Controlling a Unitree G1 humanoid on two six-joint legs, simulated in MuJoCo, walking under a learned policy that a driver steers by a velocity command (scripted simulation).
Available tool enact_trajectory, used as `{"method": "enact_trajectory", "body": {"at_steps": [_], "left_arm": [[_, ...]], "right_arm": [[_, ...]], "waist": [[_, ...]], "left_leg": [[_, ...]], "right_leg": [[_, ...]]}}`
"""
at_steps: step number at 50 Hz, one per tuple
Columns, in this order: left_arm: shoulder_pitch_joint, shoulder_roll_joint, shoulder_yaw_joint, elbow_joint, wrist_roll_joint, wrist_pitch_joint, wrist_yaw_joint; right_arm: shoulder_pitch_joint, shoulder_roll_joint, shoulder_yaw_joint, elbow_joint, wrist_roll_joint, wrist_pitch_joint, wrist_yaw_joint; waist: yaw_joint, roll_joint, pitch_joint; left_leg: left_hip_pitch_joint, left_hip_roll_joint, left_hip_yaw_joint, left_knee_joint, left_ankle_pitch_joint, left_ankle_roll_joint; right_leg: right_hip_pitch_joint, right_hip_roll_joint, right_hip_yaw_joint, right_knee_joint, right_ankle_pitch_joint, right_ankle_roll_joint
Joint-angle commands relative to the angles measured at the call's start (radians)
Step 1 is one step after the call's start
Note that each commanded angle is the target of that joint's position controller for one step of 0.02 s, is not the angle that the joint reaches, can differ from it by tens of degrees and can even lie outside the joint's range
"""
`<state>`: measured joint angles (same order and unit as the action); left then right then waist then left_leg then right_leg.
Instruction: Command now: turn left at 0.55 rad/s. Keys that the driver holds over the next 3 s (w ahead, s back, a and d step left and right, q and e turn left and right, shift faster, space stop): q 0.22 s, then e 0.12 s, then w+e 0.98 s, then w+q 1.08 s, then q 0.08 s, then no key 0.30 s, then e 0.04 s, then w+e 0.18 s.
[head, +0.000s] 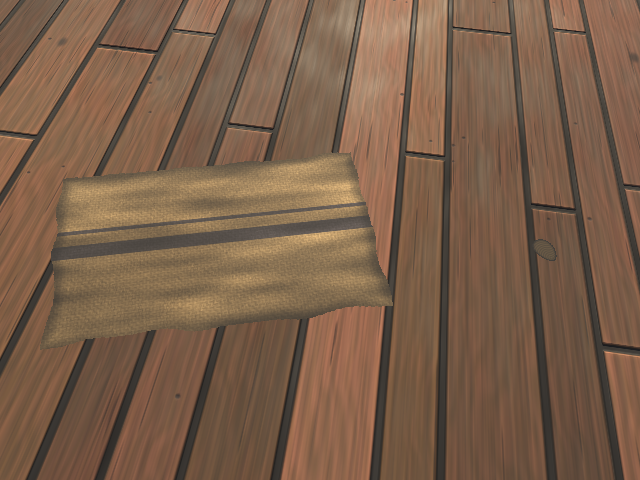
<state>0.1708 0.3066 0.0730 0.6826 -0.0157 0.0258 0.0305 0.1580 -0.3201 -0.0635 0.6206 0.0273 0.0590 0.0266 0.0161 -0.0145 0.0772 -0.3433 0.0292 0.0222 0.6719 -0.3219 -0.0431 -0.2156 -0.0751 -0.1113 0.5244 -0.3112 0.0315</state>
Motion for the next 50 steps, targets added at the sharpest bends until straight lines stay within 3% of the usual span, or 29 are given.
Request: {"method": "enact_trajectory", "body": {"at_steps": [1,2,3,4,6,7,13,17,18,20,22,24,25,26,27,28,31,33,35,37,39,41,42,43,44,45,46,47,50], "left_arm": [[0.058,0.119,0.035,-0.031,0.008,-0.025,-0.01],[0.029,0.053,0.007,-0.083,0.069,-0.026,-0.013],[-0.068,0.103,0.02,-0.104,0.037,-0.029,-0.004],[-0.086,0.127,0.028,-0.102,0.01,-0.023,0.002],[-0.067,0.138,0.037,-0.072,0.022,-0.014,0.017],[-0.055,0.138,0.039,-0.068,0.027,-0.013,0.017],[-0.036,0.079,0.015,-0.041,0.015,-0.016,0.003],[-0.046,0.059,-0.001,-0.036,0.01,-0.018,-0.013],[-0.037,0.057,-0.005,-0.032,0.008,-0.02,-0.018],[-0.027,0.071,-0.005,-0.03,-0.001,-0.029,-0.025],[0.001,0.069,-0.009,-0.018,-0.005,-0.046,-0.027],[0.087,0.082,-0.012,0.004,-0.005,-0.068,-0.025],[0.143,0.161,0.009,0.027,-0.002,-0.076,-0.025],[0.199,0.204,0.026,0.038,0.001,-0.085,-0.035],[0.236,0.184,0.021,0.044,0.014,-0.093,-0.036],[0.237,0.165,0.016,0.045,0.015,-0.102,-0.033],[0.244,0.132,0.014,0.037,-0.007,-0.096,-0.015],[0.235,0.118,0.013,0.027,-0.009,-0.075,-0.005],[0.227,0.138,0.021,0.014,-0.011,-0.062,0.002],[0.226,0.163,0.031,0.002,-0.014,-0.056,0.001],[0.207,0.174,0.037,-0.008,-0.02,-0.057,0.0],[0.192,0.132,0.026,-0.022,-0.013,-0.063,-0.004],[0.186,0.07,0.008,-0.036,0.002,-0.068,-0.01],[0.242,-0.036,-0.024,-0.088,-0.005,-0.078,-0.005],[0.292,0.041,-0.008,-0.083,-0.039,-0.082,-0.004],[0.238,0.109,0.012,-0.068,-0.044,-0.078,-0.007],[0.185,0.117,0.015,-0.063,-0.031,-0.072,-0.009],[0.159,0.103,0.015,-0.059,-0.019,-0.072,-0.013],[0.116,0.061,0.009,-0.071,-0.019,-0.061,-0.032]], "right_arm": [[0.108,-0.189,-0.069,-0.058,-0.006,-0.01,-0.021],[0.112,-0.305,-0.084,-0.1,-0.022,-0.019,-0.035],[0.148,-0.269,-0.074,-0.099,-0.061,-0.045,-0.019],[0.108,-0.24,-0.063,-0.089,-0.058,-0.064,-0.014],[0.02,-0.177,-0.047,-0.087,-0.019,-0.066,-0.028],[-0.005,-0.17,-0.04,-0.09,-0.014,-0.06,-0.035],[0.004,-0.139,-0.027,-0.081,-0.025,-0.044,-0.059],[0.002,-0.086,-0.001,-0.049,-0.047,-0.045,-0.048],[0.015,-0.076,0.006,-0.035,-0.049,-0.046,-0.042],[0.019,-0.126,-0.004,-0.017,-0.043,-0.048,-0.033],[0.032,-0.138,-0.005,-0.003,-0.036,-0.055,-0.032],[-0.005,-0.088,0.011,-0.013,-0.036,-0.076,-0.034],[-0.035,-0.052,0.016,-0.05,-0.038,-0.094,-0.034],[-0.081,-0.065,0.008,-0.07,-0.025,-0.119,-0.036],[-0.145,-0.106,-0.007,-0.092,-0.002,-0.138,-0.036],[-0.14,-0.108,-0.013,-0.087,0.005,-0.151,-0.029],[-0.159,-0.077,-0.01,-0.082,-0.018,-0.175,-0.002],[-0.178,-0.025,0.004,-0.079,-0.023,-0.181,0.014],[-0.193,0.001,0.011,-0.078,-0.019,-0.178,0.022],[-0.179,-0.027,0.001,-0.075,-0.008,-0.174,0.019],[-0.119,-0.068,-0.017,-0.064,0.003,-0.173,0.01],[0.012,-0.108,-0.041,-0.033,0.006,-0.171,-0.009],[0.152,-0.152,-0.058,-0.014,-0.003,-0.173,-0.021],[0.259,-0.262,-0.076,0.003,-0.039,-0.165,-0.023],[0.233,-0.225,-0.067,0.01,-0.047,-0.165,-0.012],[0.167,-0.146,-0.045,0.002,-0.034,-0.165,-0.014],[0.132,-0.105,-0.035,0.006,-0.029,-0.164,-0.016],[0.108,-0.077,-0.027,0.014,-0.035,-0.162,-0.018],[0.1,-0.056,-0.023,0.04,-0.04,-0.173,-0.025]], "waist": [[-0.031,0.068,-0.165],[-0.01,0.351,-0.166],[-0.102,0.235,-0.257],[-0.074,0.162,-0.188],[-0.032,0.105,-0.129],[-0.015,0.112,-0.13],[-0.022,0.132,-0.179],[-0.048,0.165,-0.155],[-0.054,0.163,-0.159],[-0.051,0.173,-0.099],[-0.036,0.149,-0.05],[-0.003,0.071,-0.03],[-0.013,-0.083,-0.021],[0.021,-0.209,0.023],[0.061,-0.217,0.071],[0.049,-0.175,0.065],[0.053,-0.109,0.001],[0.054,-0.115,-0.027],[0.056,-0.136,-0.031],[0.045,-0.149,-0.036],[-0.001,-0.154,-0.043],[-0.075,-0.132,-0.087],[-0.138,-0.056,-0.189],[-0.121,0.271,-0.336],[-0.083,0.336,-0.285],[-0.077,0.226,-0.154],[-0.072,0.144,-0.082],[-0.061,0.104,-0.056],[-0.044,0.127,-0.038]], "left_leg": [[0.306,0.027,-0.112,-0.252,0.424,0.097],[0.405,0.319,-0.531,-0.254,0.826,0.282],[0.336,0.381,-0.616,-0.308,0.724,0.429],[0.296,0.323,-0.523,-0.323,0.596,0.391],[0.247,0.223,-0.414,-0.319,0.451,0.288],[0.204,0.192,-0.38,-0.32,0.477,0.275],[0.237,0.152,-0.339,-0.314,0.42,0.271],[0.138,0.143,-0.312,-0.324,0.288,0.268],[0.121,0.139,-0.315,-0.348,0.136,0.266],[0.056,0.135,-0.343,-0.386,-0.201,0.254],[0.018,0.125,-0.357,-0.381,-0.37,0.228],[-0.05,0.083,-0.306,-0.242,-0.323,0.181],[-0.15,-0.05,-0.112,-0.072,-0.257,0.113],[-0.27,-0.108,-0.006,0.111,-0.191,0.066],[-0.398,-0.084,-0.069,0.223,-0.274,0.061],[-0.446,-0.054,-0.104,0.298,-0.252,0.063],[-0.472,-0.018,-0.089,0.226,-0.058,0.051],[-0.341,-0.048,-0.043,0.098,0.023,0.021],[-0.203,-0.074,-0.02,-0.009,0.082,0.002],[-0.065,-0.085,-0.025,-0.088,0.148,-0.008],[0.064,-0.07,-0.047,-0.141,0.2,0.001],[0.258,-0.049,-0.05,-0.196,0.182,0.035],[0.448,0.062,-0.155,-0.217,0.121,0.082],[0.677,0.331,-0.599,-0.346,-0.16,0.211],[0.602,0.392,-0.852,-0.461,-0.39,0.277],[0.502,0.365,-0.723,-0.467,-0.383,0.259],[0.414,0.315,-0.549,-0.453,-0.215,0.235],[0.353,0.268,-0.433,-0.457,-0.065,0.221],[0.283,0.215,-0.229,-0.497,0.166,0.209]], "right_leg": [[-0.115,-0.1,-0.002,0.21,0.17,-0.061],[-0.411,0.048,-0.005,0.515,-0.396,0.041],[-0.432,0.084,0.168,0.677,-0.429,0.044],[-0.454,0.061,0.191,0.716,-0.343,0.033],[-0.449,0.03,0.204,0.654,-0.183,0.03],[-0.402,0.041,0.199,0.642,-0.131,0.039],[-0.308,0.062,0.181,0.412,-0.03,0.07],[-0.129,0.03,0.156,0.226,-0.034,0.057],[-0.086,0.032,0.143,0.177,-0.026,0.049],[-0.038,0.071,0.089,0.09,-0.008,0.017],[-0.001,0.096,0.066,0.002,-0.043,-0.032],[0.061,0.015,0.2,-0.075,-0.074,-0.111],[0.071,-0.08,0.409,-0.164,-0.255,-0.206],[0.112,-0.217,0.698,-0.319,-0.342,-0.307],[0.157,-0.28,0.817,-0.37,-0.296,-0.353],[0.206,-0.267,0.785,-0.355,-0.244,-0.341],[0.319,-0.167,0.594,-0.325,0.007,-0.273],[0.247,-0.096,0.483,-0.314,0.103,-0.246],[0.137,-0.067,0.434,-0.307,0.12,-0.235],[0.04,-0.075,0.451,-0.301,0.094,-0.221],[-0.021,-0.093,0.487,-0.273,0.064,-0.189],[-0.089,-0.048,0.471,-0.145,0.116,-0.14],[-0.169,0.02,0.405,0.097,0.072,-0.1],[-0.409,0.151,0.277,0.463,-0.243,-0.043],[-0.539,0.105,0.29,0.669,-0.268,-0.029],[-0.583,0.051,0.282,0.737,-0.172,-0.036],[-0.567,0.017,0.256,0.733,-0.091,-0.038],[-0.538,-0.006,0.256,0.703,-0.031,-0.039],[-0.49,-0.037,0.229,0.65,0.051,-0.036]]}}
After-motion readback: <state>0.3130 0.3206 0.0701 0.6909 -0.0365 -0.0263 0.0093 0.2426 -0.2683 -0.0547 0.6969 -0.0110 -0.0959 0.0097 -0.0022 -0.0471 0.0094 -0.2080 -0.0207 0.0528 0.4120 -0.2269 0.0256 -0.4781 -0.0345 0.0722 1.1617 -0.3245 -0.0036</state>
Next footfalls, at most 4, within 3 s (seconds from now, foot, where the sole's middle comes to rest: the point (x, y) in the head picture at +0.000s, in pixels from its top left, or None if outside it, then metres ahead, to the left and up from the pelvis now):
0.02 left None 0.05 0.12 -0.77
0.48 right None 0.05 -0.10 -0.77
0.84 left None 0.26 0.17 -0.77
1.34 right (400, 443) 0.52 -0.15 -0.77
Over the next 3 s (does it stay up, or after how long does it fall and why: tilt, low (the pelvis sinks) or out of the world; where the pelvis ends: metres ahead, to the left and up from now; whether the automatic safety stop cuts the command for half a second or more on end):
stays up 1.16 -0.12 0.01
